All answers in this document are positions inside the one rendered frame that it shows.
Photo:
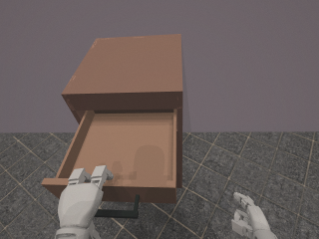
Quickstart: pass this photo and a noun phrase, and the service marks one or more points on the cabinet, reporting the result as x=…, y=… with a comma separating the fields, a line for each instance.
x=131, y=73

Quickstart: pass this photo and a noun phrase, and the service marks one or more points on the right robot forearm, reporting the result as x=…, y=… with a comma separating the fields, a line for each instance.
x=263, y=234

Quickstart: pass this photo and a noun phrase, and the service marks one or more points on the drawer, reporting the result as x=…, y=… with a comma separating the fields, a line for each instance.
x=137, y=146

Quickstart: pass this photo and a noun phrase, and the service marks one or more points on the robot left hand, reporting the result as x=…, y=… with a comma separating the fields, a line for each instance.
x=79, y=201

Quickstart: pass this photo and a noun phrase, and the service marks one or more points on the robot right hand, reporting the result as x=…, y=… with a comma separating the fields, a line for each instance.
x=245, y=224

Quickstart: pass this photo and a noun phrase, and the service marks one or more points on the left robot forearm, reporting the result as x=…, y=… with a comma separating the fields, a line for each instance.
x=72, y=232

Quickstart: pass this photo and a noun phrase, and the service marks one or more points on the handle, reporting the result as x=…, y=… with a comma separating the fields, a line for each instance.
x=111, y=213

